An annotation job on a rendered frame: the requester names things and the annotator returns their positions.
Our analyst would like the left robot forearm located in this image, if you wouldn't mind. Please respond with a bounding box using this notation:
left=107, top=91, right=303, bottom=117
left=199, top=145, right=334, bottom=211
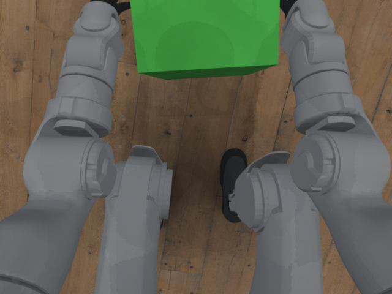
left=23, top=1, right=124, bottom=186

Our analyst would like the robot left hand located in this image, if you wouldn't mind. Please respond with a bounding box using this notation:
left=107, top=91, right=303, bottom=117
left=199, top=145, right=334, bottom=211
left=90, top=0, right=131, bottom=16

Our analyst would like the robot right hand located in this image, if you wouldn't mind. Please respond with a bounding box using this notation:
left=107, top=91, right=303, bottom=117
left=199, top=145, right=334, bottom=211
left=280, top=0, right=297, bottom=19

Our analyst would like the left robot upper arm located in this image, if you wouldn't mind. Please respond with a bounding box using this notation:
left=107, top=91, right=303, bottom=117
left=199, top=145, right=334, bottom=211
left=0, top=135, right=117, bottom=294

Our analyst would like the right robot shin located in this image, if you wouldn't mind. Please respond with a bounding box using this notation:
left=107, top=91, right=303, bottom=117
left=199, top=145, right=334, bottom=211
left=228, top=151, right=319, bottom=224

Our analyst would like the right robot forearm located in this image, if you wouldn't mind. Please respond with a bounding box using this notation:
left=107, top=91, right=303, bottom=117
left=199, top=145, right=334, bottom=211
left=280, top=0, right=391, bottom=171

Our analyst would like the robot right foot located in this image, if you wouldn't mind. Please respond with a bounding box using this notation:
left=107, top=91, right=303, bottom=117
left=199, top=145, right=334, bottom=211
left=220, top=148, right=247, bottom=223

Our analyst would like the right robot upper arm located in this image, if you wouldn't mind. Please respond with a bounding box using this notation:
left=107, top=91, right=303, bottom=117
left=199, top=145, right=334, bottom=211
left=289, top=130, right=392, bottom=294

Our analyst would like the carton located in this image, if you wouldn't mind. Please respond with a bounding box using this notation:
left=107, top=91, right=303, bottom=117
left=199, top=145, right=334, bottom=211
left=130, top=0, right=280, bottom=80

